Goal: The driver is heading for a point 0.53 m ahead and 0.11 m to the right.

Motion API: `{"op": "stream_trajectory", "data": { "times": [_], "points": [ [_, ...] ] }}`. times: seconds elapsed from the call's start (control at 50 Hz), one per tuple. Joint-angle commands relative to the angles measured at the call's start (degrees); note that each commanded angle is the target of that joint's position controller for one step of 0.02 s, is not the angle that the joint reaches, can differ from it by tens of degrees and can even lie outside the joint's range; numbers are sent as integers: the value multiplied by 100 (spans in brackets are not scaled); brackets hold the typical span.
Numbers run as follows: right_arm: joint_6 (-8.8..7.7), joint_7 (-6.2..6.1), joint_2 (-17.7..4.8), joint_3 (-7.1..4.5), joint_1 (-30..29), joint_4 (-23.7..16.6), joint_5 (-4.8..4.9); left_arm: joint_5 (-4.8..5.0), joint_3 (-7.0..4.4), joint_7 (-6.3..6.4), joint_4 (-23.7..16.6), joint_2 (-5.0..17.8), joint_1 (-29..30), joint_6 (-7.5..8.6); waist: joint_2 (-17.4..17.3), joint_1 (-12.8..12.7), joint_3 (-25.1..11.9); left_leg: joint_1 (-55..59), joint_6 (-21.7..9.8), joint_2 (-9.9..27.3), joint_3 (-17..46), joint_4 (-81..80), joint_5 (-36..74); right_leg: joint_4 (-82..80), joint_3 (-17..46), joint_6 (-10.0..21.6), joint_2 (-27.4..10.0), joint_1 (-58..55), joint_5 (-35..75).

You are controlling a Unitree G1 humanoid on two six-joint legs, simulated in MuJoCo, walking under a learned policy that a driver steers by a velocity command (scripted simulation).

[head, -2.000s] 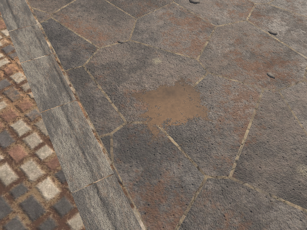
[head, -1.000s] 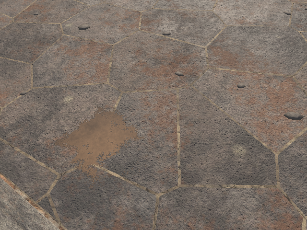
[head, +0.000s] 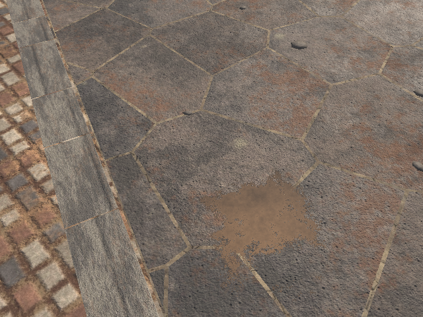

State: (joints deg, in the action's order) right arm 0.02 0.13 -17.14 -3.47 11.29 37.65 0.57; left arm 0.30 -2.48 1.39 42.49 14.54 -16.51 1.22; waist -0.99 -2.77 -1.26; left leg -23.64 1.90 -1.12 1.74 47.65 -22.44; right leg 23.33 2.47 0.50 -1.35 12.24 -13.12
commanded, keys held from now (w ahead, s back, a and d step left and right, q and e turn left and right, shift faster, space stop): w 0.04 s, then w+e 0.06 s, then e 0.54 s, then w+e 0.24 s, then w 0.12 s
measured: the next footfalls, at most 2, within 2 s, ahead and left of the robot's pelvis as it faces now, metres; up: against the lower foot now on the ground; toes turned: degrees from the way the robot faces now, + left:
left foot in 0.12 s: +0.08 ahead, +0.14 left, +0.00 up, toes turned -1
right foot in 0.54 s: +0.23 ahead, -0.12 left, +0.00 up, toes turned -13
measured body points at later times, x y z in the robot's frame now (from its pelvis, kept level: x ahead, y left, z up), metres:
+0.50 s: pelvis +0.12 +0.01 -0.01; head +0.16 +0.00 +0.43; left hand +0.35 +0.23 -0.10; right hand +0.15 -0.29 -0.13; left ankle +0.04 +0.14 -0.75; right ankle +0.20 -0.11 -0.73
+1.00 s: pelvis +0.23 +0.01 -0.01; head +0.24 +0.02 +0.44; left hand +0.49 +0.19 -0.11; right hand +0.22 -0.30 -0.10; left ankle +0.29 +0.11 -0.75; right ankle +0.19 -0.11 -0.72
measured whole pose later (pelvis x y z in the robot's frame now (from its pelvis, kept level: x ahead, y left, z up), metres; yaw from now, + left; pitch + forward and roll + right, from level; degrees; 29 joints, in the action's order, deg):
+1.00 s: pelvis +0.23 +0.01 -0.01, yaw -27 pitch +2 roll +0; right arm -4.9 0.6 -16.5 -3.3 13.6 41.7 -0.8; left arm 1.3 -3.8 0.8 34.9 17.5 -14.5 -0.5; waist 2.2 0.6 -2.6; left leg -17.0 -1.0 -1.1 1.4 31.1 -15.6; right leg 45.9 9.3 2.5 6.0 24.4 -24.7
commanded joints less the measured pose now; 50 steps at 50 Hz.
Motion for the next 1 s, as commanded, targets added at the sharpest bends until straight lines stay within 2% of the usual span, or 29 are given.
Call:
{"op": "stream_trajectory", "data": {
  "times": [0.02, 0.08, 0.1, 0.12, 0.14, 0.16, 0.18, 0.2, 0.24, 0.28, 0.34, 0.38, 0.48, 0.52, 0.54, 0.56, 0.58, 0.6, 0.62, 0.64, 0.68, 0.76, 0.84, 0.88, 0.92, 0.94, 0.96, 0.98, 1.0],
  "points": [
    [-275, 74, -140, 0, -668, -518, 44, 49, -304, 1, -266, 1113, -44, 63, 1183, -134, 192, -192, -86, -27, -326, -986, 35, -1159, 1154, 1005, -972, -381, -793],
    [-366, 109, -240, -57, -283, -340, 72, 162, -306, -81, -224, 1182, -61, 6, 1015, 163, 250, 1038, -291, -144, -470, -2348, 873, -921, 1212, 1049, -972, 255, -805],
    [-377, 90, -305, -102, 11, -222, 68, 164, -271, -96, -218, 1089, -70, 4, 881, 336, 181, 1725, -355, -136, -442, -2630, 1136, -730, 1223, 939, -889, 618, -771],
    [-381, 32, -411, -144, 438, -151, 40, 105, -177, -117, -254, 797, 47, 38, 773, 581, -32, 2615, -424, 193, -108, -2679, 1246, -268, 1087, 669, -658, 1116, -595],
    [-364, -58, -726, -211, 1075, -103, -62, -21, -24, -155, -409, 279, 321, 103, -86, 862, -444, 3531, -636, 1241, 981, -2826, 1506, 1229, 554, 224, -79, 1830, -1038],
    [-324, -38, -1429, -400, 1181, -41, -189, 36, -26, -88, -708, 310, 317, 188, -1461, 762, -396, 3315, -1401, 2404, 2518, -3193, 1427, 2391, -38, -27, 299, 2739, -1968],
    [-364, -32, -1066, -331, 1149, -25, -160, 82, -195, -41, -625, 863, 306, 198, -943, 823, -164, 3052, -1745, 2489, 2594, -3207, 1731, 3402, 361, -125, 52, 2944, -2211],
    [-400, -32, -736, -223, 886, -32, -129, 112, -270, -62, -538, 1007, 168, 159, -822, 639, 40, 2934, -1608, 2237, 2041, -3145, 2198, 3782, 500, -138, -12, 3056, -1906],
    [-403, -40, -519, -158, 292, -103, -54, 79, -314, -56, -423, 939, 58, 15, -750, 404, 245, 2704, -1307, 1852, 1082, -3150, 3342, 3872, 418, -238, -116, 3101, -1228],
    [-372, -112, -507, -162, 74, -99, -99, 65, -278, -87, -459, 707, 139, -58, -671, 309, 295, 2229, -1185, 1595, 309, -3190, 4369, 3701, 158, -358, -93, 2744, -609],
    [-259, -233, -612, -204, -46, -16, -109, 57, -168, -172, -660, 392, 437, -109, -635, 344, 248, 1928, -1195, 1452, -323, -3238, 4401, 2769, -180, -474, -168, 2275, 53],
    [-192, -265, -743, -246, -13, 64, -66, 43, -134, -263, -834, 347, 692, -113, -632, 432, 178, 1883, -1197, 1501, -508, -3162, 4401, 2150, -318, -390, -169, 1934, 338],
    [-143, -223, -970, -329, -149, 163, 147, 37, -298, -428, -1083, 700, 667, -171, -512, 262, -48, 2037, -1026, 1689, -638, -2245, 4737, 1281, -565, 77, 57, 1262, 190],
    [-173, -194, -794, -279, -38, 220, 158, 2, -494, -333, -936, 1051, -82, -168, -81, -133, -504, 1595, -620, 1202, -1029, -694, 4581, 381, -645, 454, 429, -166, 1249],
    [-209, -154, -536, -177, 175, 108, -91, -8, -638, -176, -1027, 1628, -475, -187, 1046, -218, -960, 240, -155, 745, -1161, 1031, 2083, 338, 921, 992, -701, -1565, 3745],
    [-228, -100, -237, -36, 490, -30, -311, -142, -592, -144, -1236, 1976, -252, -136, 1814, 187, -1654, -1072, 171, -275, -408, 2684, -2099, 220, 3406, 2361, -2168, -2324, 4786],
    [-218, -47, -682, -137, 229, 43, -143, -74, -508, -185, -1278, 1593, -181, -101, 947, -163, -1956, -1275, 208, -46, 436, 3178, -1786, -60, 3165, 2518, -2075, -2206, 3829],
    [-194, -43, -803, -149, -37, -69, 34, -35, -472, -198, -1247, 1432, 181, -70, 801, -18, -1342, -1567, 112, 126, 388, 3002, -1257, -291, 2785, 2233, -1824, -1595, 2337],
    [-135, -112, -789, -167, -151, 3, -9, 63, -420, -178, -1250, 1223, 514, -85, 351, 122, -748, -1508, 86, 365, 366, 2486, -846, -422, 2267, 1740, -1402, -921, 1443],
    [-66, -183, -794, -185, -237, 6, -80, 87, -373, -139, -1297, 1104, 791, -134, 358, 234, -454, -1258, 108, 434, 345, 1987, -497, -507, 1935, 1466, -1121, -307, 1077],
    [-36, -142, -669, -160, -13, 55, -123, 13, -370, -75, -1347, 1114, 899, -178, 654, 397, -435, -625, 161, 275, 112, 1384, 78, -785, 1615, 1337, -659, 397, -194],
    [-184, -80, -463, -66, -209, -2, -87, 11, -422, 21, -1351, 1241, 775, -121, 927, 272, -398, -330, 195, 153, 115, 83, 283, -984, 1900, 1377, -600, 577, -1413],
    [-355, -7, -536, -90, -414, -85, -6, 66, -445, -15, -1288, 1331, 541, -106, 958, 156, -303, -21, 76, 13, 140, -763, 230, -842, 2344, 1321, -648, 612, -1909],
    [-442, 24, -540, -115, -303, -73, 53, 80, -421, -39, -1276, 1291, 531, -131, 965, 265, -218, 441, -41, -47, 105, -1246, 315, -729, 2508, 1241, -596, 831, -2117],
    [-520, 43, -475, -144, 241, 132, 47, 70, -328, -45, -1268, 1045, 617, -158, 828, 586, -194, 1438, -219, 42, -27, -2075, 909, -326, 2310, 957, -333, 1303, -2335],
    [-548, 17, -589, -187, 709, 247, -7, 47, -228, -45, -1267, 730, 626, -139, 525, 764, -247, 2138, -384, 527, 413, -2410, 579, 432, 1950, 659, -38, 1849, -2390],
    [-549, -17, -955, -238, 1170, 309, -162, 49, -73, -53, -1323, 194, 570, -95, -600, 776, -339, 2658, -826, 1713, 2092, -3194, -973, 2324, 869, 207, 710, 2622, -2078],
    [-561, 61, -1395, -363, 1112, 347, -307, 137, -162, -52, -1608, 555, 729, 15, -1341, 627, 303, 2182, -1549, 2390, 3967, -3851, -2557, 3279, 746, 195, 661, 3730, -1995],
    [-584, 38, -1080, -298, 775, 246, -172, 172, -257, -59, -1485, 906, 670, 78, -1035, 515, 726, 2037, -1651, 2357, 3833, -3905, -2712, 3756, 944, 179, 376, 4044, -1498]
  ]
}}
